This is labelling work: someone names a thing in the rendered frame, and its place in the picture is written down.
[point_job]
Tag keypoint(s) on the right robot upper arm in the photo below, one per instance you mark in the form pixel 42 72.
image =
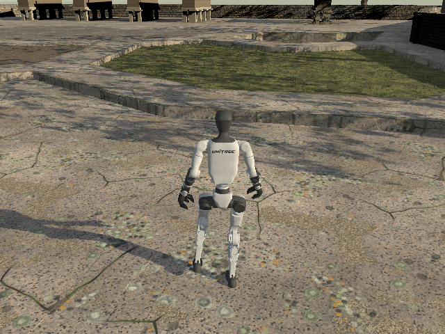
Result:
pixel 244 146

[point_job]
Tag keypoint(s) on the robot left hand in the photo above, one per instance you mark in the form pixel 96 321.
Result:
pixel 182 198

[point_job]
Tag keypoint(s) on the robot right hand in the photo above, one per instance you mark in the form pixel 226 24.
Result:
pixel 259 192

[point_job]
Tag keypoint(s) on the robot left forearm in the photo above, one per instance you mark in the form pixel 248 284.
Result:
pixel 187 184

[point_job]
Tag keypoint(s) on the left robot foot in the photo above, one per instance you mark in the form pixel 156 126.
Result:
pixel 197 266

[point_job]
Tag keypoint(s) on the robot right forearm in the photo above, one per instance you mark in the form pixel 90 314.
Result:
pixel 256 181

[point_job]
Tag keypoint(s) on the left robot upper arm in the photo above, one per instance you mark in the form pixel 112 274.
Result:
pixel 197 158

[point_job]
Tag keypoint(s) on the left robot shin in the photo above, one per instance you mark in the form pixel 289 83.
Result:
pixel 199 241

